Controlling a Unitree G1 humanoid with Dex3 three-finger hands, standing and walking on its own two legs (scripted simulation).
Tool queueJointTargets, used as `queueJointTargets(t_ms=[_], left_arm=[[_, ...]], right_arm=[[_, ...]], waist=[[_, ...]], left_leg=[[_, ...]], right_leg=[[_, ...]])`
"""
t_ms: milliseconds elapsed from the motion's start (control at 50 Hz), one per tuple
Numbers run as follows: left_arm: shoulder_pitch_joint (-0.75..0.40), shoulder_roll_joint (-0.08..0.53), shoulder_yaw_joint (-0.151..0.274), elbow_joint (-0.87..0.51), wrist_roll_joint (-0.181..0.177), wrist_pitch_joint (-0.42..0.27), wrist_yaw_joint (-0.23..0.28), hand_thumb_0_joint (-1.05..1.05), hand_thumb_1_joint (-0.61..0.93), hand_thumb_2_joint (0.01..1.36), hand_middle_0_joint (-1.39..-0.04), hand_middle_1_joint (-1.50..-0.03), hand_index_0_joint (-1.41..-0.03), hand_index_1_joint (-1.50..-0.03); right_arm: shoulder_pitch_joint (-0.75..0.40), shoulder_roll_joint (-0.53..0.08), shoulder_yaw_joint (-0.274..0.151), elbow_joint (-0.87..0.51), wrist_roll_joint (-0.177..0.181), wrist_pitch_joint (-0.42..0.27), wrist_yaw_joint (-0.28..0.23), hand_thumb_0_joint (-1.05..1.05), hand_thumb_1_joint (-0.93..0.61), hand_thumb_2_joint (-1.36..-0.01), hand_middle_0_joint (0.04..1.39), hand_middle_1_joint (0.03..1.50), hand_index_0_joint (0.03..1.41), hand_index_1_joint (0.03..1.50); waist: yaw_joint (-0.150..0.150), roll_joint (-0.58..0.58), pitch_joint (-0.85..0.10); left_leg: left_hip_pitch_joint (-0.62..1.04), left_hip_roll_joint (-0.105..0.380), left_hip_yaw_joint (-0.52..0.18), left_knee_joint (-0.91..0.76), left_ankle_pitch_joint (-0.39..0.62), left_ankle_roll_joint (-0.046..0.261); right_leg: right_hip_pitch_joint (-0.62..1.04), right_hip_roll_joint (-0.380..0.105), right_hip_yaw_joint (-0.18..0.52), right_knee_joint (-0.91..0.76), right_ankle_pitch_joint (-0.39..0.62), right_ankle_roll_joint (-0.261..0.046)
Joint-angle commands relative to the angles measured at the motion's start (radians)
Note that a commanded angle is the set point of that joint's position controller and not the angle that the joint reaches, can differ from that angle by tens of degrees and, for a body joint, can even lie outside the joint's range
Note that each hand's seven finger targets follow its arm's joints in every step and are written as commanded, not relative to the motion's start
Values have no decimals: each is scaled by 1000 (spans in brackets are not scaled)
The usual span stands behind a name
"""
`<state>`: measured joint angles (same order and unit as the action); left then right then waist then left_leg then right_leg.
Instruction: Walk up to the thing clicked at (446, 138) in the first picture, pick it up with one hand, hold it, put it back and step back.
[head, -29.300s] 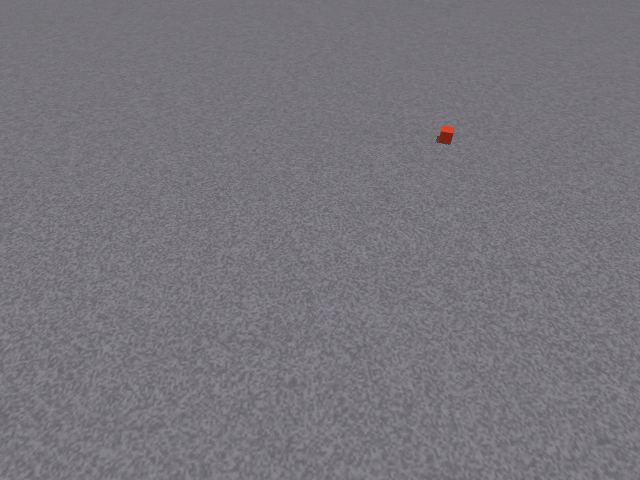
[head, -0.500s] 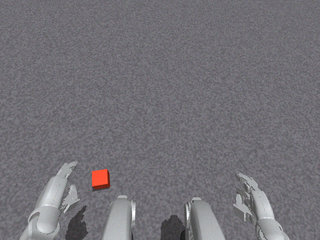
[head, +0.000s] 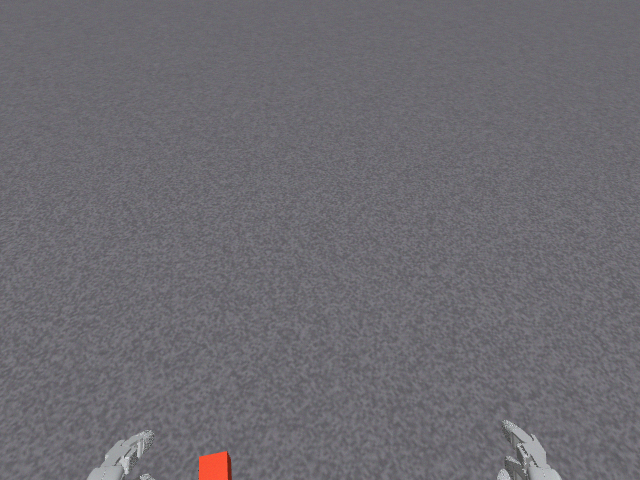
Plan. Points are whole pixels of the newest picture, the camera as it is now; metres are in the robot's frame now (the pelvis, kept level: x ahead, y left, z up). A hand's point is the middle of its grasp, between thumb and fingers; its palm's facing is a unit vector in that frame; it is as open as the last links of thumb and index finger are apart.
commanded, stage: home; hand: left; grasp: from above
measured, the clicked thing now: (215, 472) +0.36 +0.25 -0.67
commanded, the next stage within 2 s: stand in 1.94 s
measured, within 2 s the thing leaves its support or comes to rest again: neither
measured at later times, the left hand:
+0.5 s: hand out of the picture +0.15 +0.18 -0.04, palm faces +0.07 -0.98 -0.20, open 7.4 cm
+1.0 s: hand out of the picture +0.15 +0.18 -0.04, palm faces +0.05 -0.98 -0.20, open 7.4 cm
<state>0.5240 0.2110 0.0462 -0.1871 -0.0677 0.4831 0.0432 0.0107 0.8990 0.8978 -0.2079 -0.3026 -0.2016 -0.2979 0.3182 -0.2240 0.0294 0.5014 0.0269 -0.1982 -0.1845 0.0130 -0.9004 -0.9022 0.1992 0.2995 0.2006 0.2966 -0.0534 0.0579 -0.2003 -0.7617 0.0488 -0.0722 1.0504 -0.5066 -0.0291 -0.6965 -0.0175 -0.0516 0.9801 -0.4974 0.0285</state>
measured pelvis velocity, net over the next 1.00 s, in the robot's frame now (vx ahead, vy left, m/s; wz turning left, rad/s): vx -0.01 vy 0.00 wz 0.00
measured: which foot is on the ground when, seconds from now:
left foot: down 0.00-1.00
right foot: down 0.00-1.00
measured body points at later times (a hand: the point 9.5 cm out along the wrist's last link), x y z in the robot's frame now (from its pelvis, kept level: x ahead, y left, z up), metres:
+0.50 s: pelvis -0.01 +0.00 +0.00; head +0.01 +0.01 +0.45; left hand +0.15 +0.23 -0.02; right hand +0.16 -0.24 -0.06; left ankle +0.01 +0.13 -0.67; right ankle -0.01 -0.14 -0.67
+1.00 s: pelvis -0.01 +0.00 +0.00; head +0.00 +0.01 +0.45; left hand +0.15 +0.24 -0.02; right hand +0.15 -0.24 -0.05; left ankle +0.01 +0.13 -0.67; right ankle -0.01 -0.14 -0.67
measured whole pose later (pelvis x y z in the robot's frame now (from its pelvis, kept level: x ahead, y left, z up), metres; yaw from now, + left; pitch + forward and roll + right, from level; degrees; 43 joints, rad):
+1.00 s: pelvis -0.01 +0.00 +0.00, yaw +0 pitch +9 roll -3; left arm 0.50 0.22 0.03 -0.13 -0.05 0.47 0.02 0.01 0.90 0.90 -0.21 -0.30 -0.20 -0.30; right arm 0.29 -0.22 0.03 0.54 0.01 -0.24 -0.18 0.01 -0.90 -0.90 0.20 0.30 0.20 0.30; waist -0.04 0.05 -0.16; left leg -0.70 0.04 -0.06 1.03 -0.49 -0.02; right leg -0.64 -0.02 -0.04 0.96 -0.47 0.04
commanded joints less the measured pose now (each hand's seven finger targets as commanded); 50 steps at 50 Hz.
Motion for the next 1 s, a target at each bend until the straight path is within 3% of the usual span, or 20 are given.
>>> queueJointTargets(t_ms=[0,160,360,480,720,880,980], left_arm=[[-14,95,48,-146,9,-41,-13,0,900,900,-200,-301,-200,-301],[-45,110,58,-160,17,-64,-25,0,900,900,-200,-301,-200,-301],[-56,111,43,-155,25,-67,-21,0,900,900,-200,-301,-200,-301],[-40,110,53,-147,20,-66,-16,0,900,900,-200,-301,-200,-300],[-55,112,46,-141,23,-61,-19,0,900,900,-200,-300,-200,-300],[-59,111,42,-155,21,-62,-21,0,900,900,-200,-300,-200,-300],[-71,113,46,-149,18,-59,-22,0,900,900,-200,-300,-200,-300]], right_arm=[[-80,-111,-48,-154,-12,-73,-9,0,-901,-899,199,299,200,299],[-89,-120,-57,-141,-19,-90,-1,0,-901,-899,200,299,200,299],[-111,-118,-50,-130,-24,-93,-4,0,-901,-899,200,299,200,299],[-111,-114,-49,-127,-24,-96,-8,0,-901,-899,200,299,200,299],[-116,-117,-48,-121,-23,-104,-9,0,-901,-900,200,300,200,300],[-105,-118,-51,-119,-23,-104,-8,0,-901,-900,200,300,200,300],[-117,-117,-48,-120,-22,-106,-7,0,-901,-900,200,300,200,300]], waist=[[4,-28,-16],[12,7,-53],[11,-6,-36],[16,-24,-53],[21,0,-9],[17,5,-35],[21,7,0]], left_leg=[[127,-47,46,-180,227,35],[170,-48,46,-180,285,29],[161,-48,46,-195,205,33],[161,-49,46,-184,225,35],[140,-42,39,-216,149,32],[165,-39,38,-205,212,30],[138,-37,29,-222,141,32]], right_leg=[[56,38,-38,-169,208,-22],[81,34,-32,-156,262,-23],[78,33,-29,-178,195,-19],[94,32,-27,-180,213,-18],[71,37,-33,-185,135,-22],[80,37,-30,-172,186,-25],[66,35,-32,-183,130,-22]])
